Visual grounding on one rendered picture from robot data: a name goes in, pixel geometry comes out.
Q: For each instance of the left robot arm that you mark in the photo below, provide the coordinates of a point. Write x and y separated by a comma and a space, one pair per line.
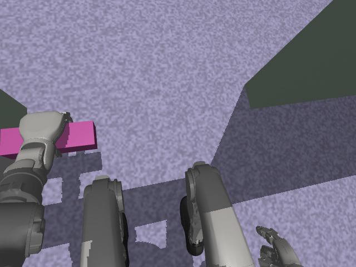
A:
22, 224

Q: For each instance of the left robot hand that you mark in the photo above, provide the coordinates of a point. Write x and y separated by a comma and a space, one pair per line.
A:
47, 125

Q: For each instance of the right robot hand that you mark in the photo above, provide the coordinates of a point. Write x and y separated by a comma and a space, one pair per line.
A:
281, 255

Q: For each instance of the carton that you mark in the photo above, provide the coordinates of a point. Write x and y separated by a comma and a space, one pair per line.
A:
77, 136

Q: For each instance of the right robot foot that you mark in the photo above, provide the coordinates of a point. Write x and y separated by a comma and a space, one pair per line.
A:
193, 249

